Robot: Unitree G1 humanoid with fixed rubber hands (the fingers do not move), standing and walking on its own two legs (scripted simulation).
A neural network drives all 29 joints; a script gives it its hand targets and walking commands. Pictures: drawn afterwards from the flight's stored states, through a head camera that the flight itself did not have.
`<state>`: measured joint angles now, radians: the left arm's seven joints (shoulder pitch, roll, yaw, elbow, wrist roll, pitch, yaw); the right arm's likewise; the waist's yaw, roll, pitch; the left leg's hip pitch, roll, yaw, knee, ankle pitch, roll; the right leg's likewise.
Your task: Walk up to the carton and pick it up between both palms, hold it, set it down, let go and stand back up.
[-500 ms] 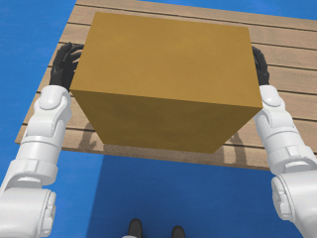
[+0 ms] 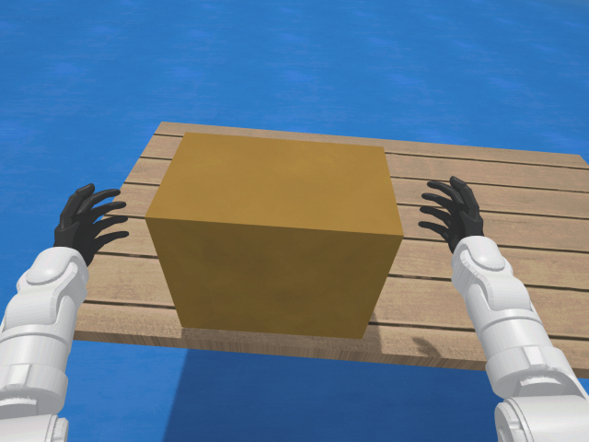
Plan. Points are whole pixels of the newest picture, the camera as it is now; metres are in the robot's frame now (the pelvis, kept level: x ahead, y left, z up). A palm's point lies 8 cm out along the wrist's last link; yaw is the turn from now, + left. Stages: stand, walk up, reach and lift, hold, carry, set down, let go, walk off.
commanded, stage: set down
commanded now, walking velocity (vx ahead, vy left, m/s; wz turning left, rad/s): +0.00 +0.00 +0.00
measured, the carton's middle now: (278, 241) +0.46 +0.02 +0.02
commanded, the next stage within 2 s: let go in 1.42 s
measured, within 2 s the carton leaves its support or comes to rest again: neither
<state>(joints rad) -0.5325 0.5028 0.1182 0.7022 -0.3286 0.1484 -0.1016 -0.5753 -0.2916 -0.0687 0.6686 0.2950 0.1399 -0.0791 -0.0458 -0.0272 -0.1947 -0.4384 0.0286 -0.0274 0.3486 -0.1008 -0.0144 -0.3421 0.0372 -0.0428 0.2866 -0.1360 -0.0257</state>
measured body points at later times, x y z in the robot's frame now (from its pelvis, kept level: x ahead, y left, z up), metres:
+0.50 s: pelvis -0.02 +0.02 +0.00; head +0.01 +0.03 +0.45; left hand +0.30 +0.29 +0.00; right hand +0.28 -0.24 +0.01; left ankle +0.03 +0.13 -0.75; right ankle -0.01 -0.10 -0.75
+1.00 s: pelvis +0.03 +0.03 -0.01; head +0.21 +0.07 +0.40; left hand +0.23 +0.27 -0.14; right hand +0.23 -0.22 -0.10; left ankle +0.03 +0.13 -0.75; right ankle -0.01 -0.10 -0.75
